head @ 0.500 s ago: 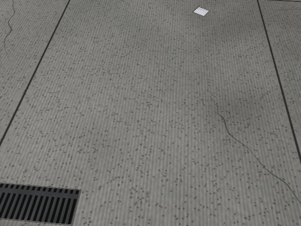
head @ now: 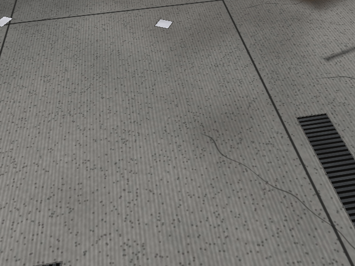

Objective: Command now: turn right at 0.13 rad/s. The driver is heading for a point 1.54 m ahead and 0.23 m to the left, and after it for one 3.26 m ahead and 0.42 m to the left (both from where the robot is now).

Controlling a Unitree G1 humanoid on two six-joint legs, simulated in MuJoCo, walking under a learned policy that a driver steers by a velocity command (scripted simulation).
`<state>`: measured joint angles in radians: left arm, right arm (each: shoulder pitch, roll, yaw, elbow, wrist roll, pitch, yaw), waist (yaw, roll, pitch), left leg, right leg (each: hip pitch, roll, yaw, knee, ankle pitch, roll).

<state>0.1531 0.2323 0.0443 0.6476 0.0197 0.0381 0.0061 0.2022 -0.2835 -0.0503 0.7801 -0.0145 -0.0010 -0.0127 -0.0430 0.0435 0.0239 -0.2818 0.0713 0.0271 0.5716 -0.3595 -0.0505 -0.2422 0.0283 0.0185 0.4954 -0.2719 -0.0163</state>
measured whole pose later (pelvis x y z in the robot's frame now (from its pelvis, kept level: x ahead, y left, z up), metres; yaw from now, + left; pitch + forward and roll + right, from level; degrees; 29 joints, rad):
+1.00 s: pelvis +0.03 +0.03 +0.00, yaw +0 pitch -2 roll +0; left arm 0.22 0.25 0.05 0.98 0.00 0.02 0.06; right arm 0.14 -0.25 -0.02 0.99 -0.01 0.00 -0.01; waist -0.01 -0.01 0.04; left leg -0.18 -0.03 0.05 0.47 -0.26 0.05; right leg -0.11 -0.03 0.06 0.44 -0.30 0.05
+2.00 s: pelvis +0.05 -0.01 +0.00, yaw +0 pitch +0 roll +1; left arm 0.25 0.22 0.04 1.09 -0.01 -0.06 0.03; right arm 0.31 -0.26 -0.04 1.05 0.02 -0.02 -0.03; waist -0.02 0.02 -0.01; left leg -0.18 0.00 0.03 0.44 -0.27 0.00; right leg -0.29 -0.03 -0.04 0.56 -0.28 -0.03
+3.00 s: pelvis +0.09 -0.03 +0.00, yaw +0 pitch -2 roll +0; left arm 0.26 0.18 0.03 1.10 0.00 -0.01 0.04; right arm 0.20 -0.19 -0.05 1.13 0.00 0.01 -0.05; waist 0.00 0.00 0.05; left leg -0.20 0.03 -0.01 0.46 -0.23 -0.03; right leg -0.14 0.02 -0.05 0.45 -0.29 -0.04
